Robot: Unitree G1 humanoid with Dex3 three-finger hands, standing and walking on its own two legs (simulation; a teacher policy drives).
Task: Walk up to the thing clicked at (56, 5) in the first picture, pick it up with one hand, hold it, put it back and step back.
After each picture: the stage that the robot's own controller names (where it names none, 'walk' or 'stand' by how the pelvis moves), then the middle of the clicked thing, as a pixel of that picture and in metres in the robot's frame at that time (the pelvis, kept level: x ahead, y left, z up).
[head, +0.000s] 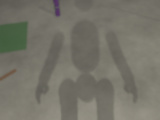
stand; (56, 7) +2.02 +0.39 -0.66
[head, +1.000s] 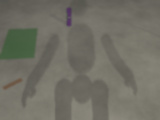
walk; (68, 17) +1.90 +0.17 -0.64
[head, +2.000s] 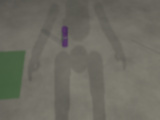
walk; (64, 37) +1.34 +0.17 -0.65
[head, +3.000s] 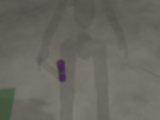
walk; (61, 71) +0.89 +0.20 -0.64
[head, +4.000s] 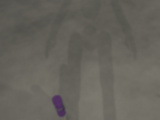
walk; (59, 106) +0.56 +0.22 -0.64
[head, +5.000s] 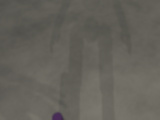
stand; out of the picture +0.41 +0.21 -0.64
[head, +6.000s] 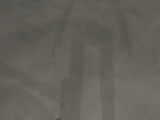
walk; out of the picture +0.39 +0.20 -0.66
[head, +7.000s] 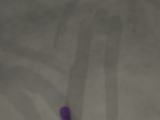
walk; (66, 117) +0.40 +0.15 -0.64
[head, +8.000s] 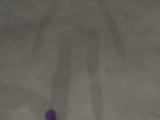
stand; out of the picture +0.45 +0.18 -0.64
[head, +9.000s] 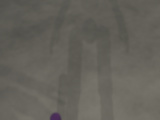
stand; out of the picture +0.43 +0.22 -0.66
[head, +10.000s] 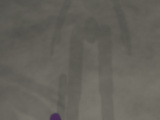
stand; out of the picture +0.42 +0.23 -0.66
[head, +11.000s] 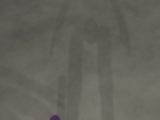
stand; out of the picture +0.41 +0.23 -0.66
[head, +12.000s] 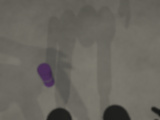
go down; (47, 76) +0.47 +0.20 -0.44
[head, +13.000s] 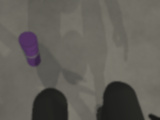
go down; (31, 51) +0.51 +0.20 -0.28
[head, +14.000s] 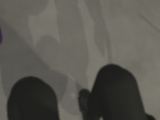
close in; out of the picture +0.51 +0.24 -0.19
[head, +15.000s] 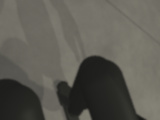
close; out of the picture +0.49 +0.27 -0.17
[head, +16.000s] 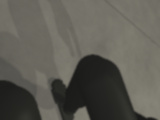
lift; out of the picture +0.48 +0.27 -0.18
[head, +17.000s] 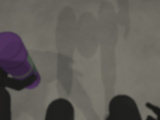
lift; (21, 67) +0.36 +0.20 +0.01
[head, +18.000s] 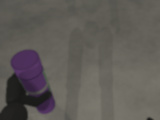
hold; (37, 86) +0.31 +0.17 +0.06
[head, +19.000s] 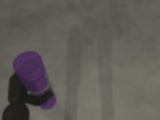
hold; (39, 85) +0.32 +0.16 +0.05
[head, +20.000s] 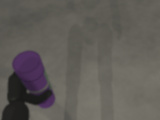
hold; (38, 84) +0.32 +0.17 +0.05
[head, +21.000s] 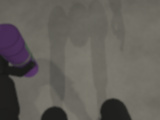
crouch; (20, 56) +0.42 +0.19 -0.03
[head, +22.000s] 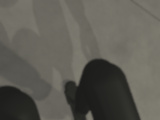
lower; out of the picture +0.51 +0.25 -0.14
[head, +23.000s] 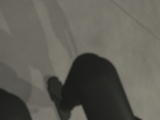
lower; out of the picture +0.49 +0.27 -0.18
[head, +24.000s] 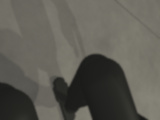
lower; out of the picture +0.48 +0.28 -0.18
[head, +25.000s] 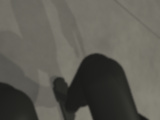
lower; out of the picture +0.48 +0.28 -0.18
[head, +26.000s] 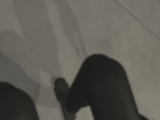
lower; out of the picture +0.47 +0.27 -0.18
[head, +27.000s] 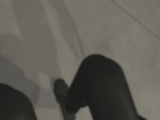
open; out of the picture +0.48 +0.27 -0.18
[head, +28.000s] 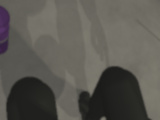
stand; out of the picture +0.48 +0.24 -0.20
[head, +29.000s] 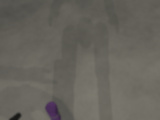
stand; (53, 113) +0.41 +0.20 -0.56
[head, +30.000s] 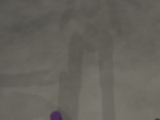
stand; out of the picture +0.42 +0.20 -0.60
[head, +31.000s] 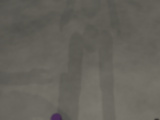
stand; out of the picture +0.40 +0.20 -0.60
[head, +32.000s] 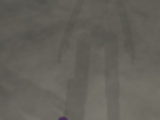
stand; out of the picture +0.42 +0.19 -0.65
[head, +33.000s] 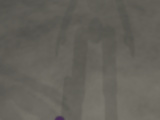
stand; out of the picture +0.40 +0.21 -0.66
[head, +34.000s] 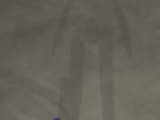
stand; out of the picture +0.39 +0.22 -0.66
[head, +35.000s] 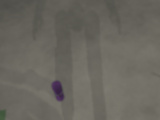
walk; (58, 91) +0.53 +0.20 -0.64
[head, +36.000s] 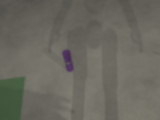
walk; (68, 61) +0.88 +0.22 -0.64
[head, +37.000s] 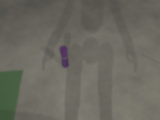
stand; (64, 57) +1.05 +0.19 -0.64
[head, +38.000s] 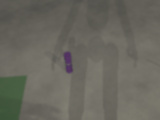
stand; (68, 63) +1.00 +0.19 -0.66
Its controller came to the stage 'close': yes
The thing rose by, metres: 0.71
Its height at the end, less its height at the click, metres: +0.00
